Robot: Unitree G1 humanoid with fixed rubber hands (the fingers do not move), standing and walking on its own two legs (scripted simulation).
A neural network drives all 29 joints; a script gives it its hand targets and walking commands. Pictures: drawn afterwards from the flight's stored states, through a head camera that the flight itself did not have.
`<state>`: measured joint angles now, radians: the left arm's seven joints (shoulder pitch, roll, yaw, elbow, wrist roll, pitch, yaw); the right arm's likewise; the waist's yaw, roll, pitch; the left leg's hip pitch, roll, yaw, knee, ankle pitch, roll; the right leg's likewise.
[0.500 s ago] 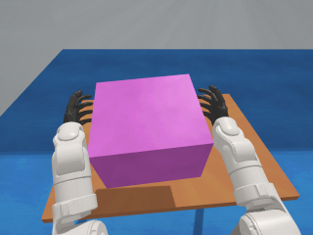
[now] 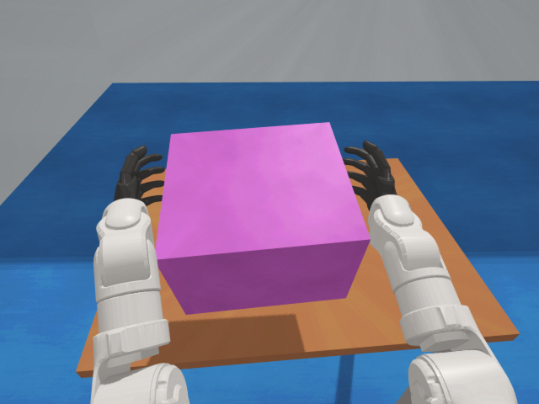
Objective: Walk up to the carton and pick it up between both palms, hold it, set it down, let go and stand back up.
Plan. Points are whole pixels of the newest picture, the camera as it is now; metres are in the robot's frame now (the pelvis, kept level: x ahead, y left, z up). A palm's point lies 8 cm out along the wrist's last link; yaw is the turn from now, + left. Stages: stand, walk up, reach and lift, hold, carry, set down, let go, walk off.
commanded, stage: hold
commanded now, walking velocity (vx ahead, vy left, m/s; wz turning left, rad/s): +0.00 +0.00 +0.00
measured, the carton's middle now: (259, 216) +0.39 +0.01 +0.11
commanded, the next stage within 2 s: none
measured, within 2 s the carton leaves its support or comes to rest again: neither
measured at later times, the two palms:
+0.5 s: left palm (124, 213) +0.34 +0.19 +0.18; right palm (373, 197) +0.35 -0.16 +0.17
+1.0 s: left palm (123, 209) +0.35 +0.19 +0.18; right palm (369, 191) +0.36 -0.16 +0.18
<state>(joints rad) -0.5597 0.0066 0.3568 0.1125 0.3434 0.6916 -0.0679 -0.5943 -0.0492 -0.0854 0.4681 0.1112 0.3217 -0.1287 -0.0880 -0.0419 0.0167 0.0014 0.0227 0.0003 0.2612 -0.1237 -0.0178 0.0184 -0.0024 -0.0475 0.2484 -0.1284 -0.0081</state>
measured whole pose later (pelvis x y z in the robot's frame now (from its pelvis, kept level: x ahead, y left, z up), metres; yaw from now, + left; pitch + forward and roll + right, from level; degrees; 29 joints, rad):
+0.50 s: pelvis +0.00 +0.00 +0.00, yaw +1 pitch -8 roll +0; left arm -0.49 0.01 0.32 0.03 0.32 0.70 -0.04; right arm -0.54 -0.04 -0.09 0.41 0.14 0.32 -0.13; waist -0.09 -0.06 0.01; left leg -0.01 0.02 -0.01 0.28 -0.14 -0.01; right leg 0.02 -0.01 -0.06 0.25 -0.14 0.00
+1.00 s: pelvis +0.00 +0.00 +0.00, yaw +1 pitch -7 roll +0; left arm -0.52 0.02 0.34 0.07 0.32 0.68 -0.05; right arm -0.58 -0.02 -0.10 0.44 0.12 0.31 -0.14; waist -0.09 -0.07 0.01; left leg -0.02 0.02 -0.01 0.28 -0.13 -0.02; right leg 0.01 0.00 -0.07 0.26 -0.14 -0.01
